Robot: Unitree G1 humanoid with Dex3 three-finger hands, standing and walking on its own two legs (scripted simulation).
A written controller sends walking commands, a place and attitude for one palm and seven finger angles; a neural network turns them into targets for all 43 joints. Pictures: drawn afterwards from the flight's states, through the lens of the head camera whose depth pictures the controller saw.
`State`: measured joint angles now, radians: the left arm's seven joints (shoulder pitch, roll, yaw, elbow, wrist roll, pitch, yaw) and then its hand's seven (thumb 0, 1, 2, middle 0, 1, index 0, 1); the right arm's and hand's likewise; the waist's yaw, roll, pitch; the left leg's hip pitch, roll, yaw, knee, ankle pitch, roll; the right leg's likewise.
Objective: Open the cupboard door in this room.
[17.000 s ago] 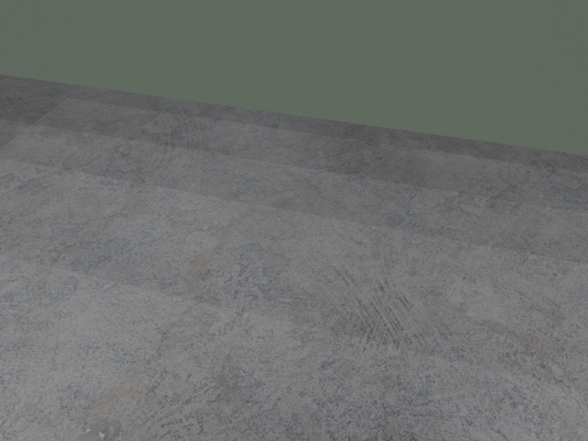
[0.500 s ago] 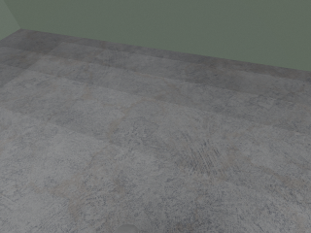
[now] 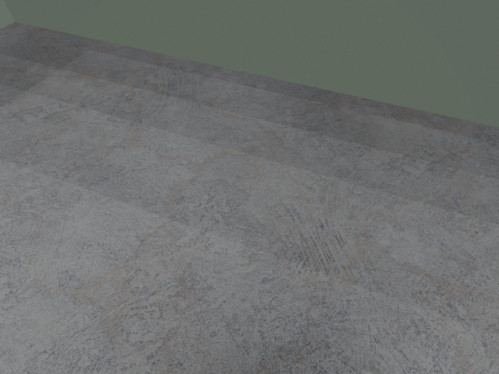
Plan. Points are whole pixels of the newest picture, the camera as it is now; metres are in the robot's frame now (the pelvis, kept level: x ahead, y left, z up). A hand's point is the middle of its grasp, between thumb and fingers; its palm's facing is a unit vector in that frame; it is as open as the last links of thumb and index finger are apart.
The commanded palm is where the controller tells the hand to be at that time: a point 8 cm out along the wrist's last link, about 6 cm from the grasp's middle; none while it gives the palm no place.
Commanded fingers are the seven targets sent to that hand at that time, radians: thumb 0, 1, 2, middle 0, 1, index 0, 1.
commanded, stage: turn or walk to find it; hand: left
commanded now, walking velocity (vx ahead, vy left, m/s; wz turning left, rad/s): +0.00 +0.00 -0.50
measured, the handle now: out of the picture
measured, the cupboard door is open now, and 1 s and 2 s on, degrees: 0 0 0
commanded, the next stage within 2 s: none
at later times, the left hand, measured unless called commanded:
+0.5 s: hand out of the picture +0.08 +0.16 -0.15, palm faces -0.18 -0.95 -0.25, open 7.4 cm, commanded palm none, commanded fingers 0.00 0.90 0.90 -0.20 -0.30 -0.20 -0.30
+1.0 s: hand out of the picture +0.13 +0.19 -0.16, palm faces -0.46 -0.86 -0.22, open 7.4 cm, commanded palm none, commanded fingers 0.00 0.90 0.90 -0.20 -0.30 -0.20 -0.30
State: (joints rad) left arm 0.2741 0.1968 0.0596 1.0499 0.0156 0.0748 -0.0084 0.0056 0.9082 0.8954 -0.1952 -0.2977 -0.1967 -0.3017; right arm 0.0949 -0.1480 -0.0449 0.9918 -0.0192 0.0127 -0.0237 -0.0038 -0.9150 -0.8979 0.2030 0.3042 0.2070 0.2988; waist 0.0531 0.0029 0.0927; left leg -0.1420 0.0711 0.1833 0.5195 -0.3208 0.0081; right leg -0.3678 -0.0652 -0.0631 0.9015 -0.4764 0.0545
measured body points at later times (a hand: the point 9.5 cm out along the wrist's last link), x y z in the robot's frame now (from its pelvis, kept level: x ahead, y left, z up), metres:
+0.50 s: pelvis -0.03 -0.02 +0.00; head +0.00 -0.04 +0.45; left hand +0.09 +0.21 -0.13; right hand -0.02 -0.30 -0.15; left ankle -0.02 +0.14 -0.68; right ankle +0.01 -0.11 -0.74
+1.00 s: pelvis -0.04 +0.04 +0.00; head +0.00 +0.03 +0.45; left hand +0.15 +0.23 -0.15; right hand -0.12 -0.19 -0.14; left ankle -0.01 +0.13 -0.73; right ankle -0.12 -0.08 -0.67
